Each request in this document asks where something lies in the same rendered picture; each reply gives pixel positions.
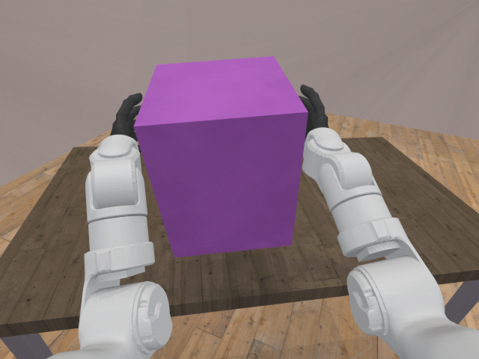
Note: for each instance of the robot left hand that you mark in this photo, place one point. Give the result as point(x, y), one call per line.
point(124, 124)

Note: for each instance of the table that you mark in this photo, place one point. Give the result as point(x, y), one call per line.
point(42, 270)

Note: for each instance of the carton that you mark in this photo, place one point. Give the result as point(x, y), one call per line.
point(222, 142)

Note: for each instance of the robot left upper arm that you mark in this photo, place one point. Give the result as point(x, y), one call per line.
point(129, 321)

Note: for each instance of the robot right upper arm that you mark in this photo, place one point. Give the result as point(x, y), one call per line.
point(397, 300)

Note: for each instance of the robot right forearm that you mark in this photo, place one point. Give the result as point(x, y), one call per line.
point(366, 229)

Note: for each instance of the robot right hand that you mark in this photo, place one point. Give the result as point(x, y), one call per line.
point(316, 109)

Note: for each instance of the robot left forearm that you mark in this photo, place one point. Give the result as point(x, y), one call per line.
point(116, 213)

